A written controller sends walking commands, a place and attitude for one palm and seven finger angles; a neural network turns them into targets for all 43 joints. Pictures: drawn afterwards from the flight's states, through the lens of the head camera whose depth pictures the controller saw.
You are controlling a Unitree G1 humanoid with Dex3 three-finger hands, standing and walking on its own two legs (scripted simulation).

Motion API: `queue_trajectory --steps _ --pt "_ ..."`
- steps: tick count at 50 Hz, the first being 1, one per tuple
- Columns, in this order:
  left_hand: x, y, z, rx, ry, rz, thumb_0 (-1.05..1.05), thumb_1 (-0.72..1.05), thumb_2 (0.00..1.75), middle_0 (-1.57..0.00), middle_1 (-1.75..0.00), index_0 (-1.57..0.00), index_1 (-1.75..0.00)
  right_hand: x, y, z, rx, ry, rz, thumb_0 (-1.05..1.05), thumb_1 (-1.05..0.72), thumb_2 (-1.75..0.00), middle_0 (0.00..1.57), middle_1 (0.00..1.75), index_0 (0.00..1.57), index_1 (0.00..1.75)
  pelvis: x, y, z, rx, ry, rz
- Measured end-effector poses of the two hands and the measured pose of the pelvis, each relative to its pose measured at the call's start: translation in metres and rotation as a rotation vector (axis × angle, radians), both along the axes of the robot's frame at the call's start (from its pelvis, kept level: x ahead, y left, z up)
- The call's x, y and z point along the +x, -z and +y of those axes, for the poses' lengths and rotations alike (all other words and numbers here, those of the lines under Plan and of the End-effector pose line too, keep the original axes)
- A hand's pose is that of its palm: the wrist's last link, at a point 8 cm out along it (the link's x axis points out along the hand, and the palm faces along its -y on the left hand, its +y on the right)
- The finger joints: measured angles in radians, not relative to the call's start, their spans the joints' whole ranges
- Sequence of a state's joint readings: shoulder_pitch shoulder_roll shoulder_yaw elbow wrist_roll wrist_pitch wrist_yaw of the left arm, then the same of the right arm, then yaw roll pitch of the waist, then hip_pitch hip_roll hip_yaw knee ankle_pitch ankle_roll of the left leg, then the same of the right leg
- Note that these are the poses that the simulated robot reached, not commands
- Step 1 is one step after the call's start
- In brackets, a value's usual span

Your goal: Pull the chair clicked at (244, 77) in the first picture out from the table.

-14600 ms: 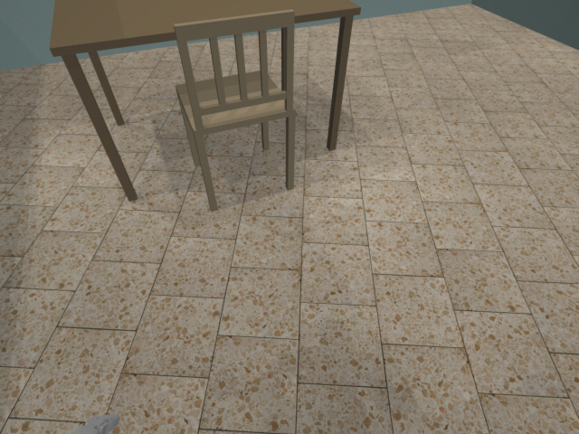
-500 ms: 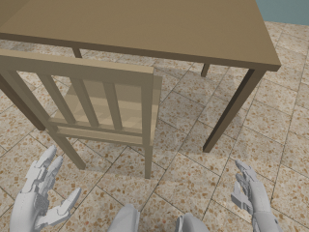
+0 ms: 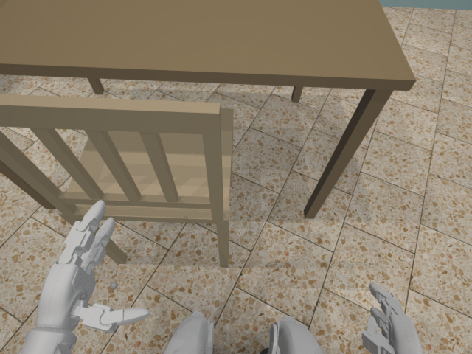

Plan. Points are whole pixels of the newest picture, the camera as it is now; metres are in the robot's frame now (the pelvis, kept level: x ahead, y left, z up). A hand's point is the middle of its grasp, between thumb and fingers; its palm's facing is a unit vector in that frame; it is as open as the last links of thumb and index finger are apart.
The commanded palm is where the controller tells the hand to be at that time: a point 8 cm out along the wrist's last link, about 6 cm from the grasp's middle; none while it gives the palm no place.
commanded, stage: raise the hand toward the chair's back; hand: left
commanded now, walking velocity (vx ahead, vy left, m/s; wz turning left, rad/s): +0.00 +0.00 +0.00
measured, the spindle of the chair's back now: (117, 168) +0.44 +0.26 -0.01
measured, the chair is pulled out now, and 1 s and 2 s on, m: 0.00 0.00 0.00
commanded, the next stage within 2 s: aim the fingers beside a spindle in 1.02 s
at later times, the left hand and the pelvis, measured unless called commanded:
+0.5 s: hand (82, 258) +0.24 +0.23 +0.07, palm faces +0.04 -1.00 -0.07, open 16.9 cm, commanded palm +0.22 +0.28 +0.06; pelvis +0.00 +0.02 +0.02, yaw +0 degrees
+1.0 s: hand (99, 256) +0.25 +0.21 +0.05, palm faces +0.00 -1.00 -0.05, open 16.9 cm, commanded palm +0.23 +0.27 +0.06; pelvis +0.01 +0.01 +0.02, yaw +0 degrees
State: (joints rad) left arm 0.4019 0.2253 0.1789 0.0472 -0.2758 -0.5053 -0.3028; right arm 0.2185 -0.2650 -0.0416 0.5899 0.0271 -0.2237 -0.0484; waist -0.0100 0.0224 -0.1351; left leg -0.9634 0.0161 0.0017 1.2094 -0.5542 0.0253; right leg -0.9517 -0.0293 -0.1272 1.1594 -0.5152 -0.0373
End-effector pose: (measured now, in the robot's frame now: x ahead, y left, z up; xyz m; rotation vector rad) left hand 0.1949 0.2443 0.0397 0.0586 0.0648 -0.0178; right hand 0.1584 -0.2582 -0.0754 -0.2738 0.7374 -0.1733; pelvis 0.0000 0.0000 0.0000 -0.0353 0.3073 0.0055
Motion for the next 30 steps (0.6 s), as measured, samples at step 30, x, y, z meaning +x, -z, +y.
queue_trajectory --steps 30 --pt "0.034 -0.03 0.041 0.015 -0.048 -0.047 -0.01 -0.49 0.31 -0.06 -0.08 -0.06 -0.08 0.002 -0.016 0.045 0.045 -0.063 0.015 0.01 -0.9 -0.9 0.2 0.3 0.21 0.3 0.004 -0.016 0.021 -0.019 -0.008 -0.028"
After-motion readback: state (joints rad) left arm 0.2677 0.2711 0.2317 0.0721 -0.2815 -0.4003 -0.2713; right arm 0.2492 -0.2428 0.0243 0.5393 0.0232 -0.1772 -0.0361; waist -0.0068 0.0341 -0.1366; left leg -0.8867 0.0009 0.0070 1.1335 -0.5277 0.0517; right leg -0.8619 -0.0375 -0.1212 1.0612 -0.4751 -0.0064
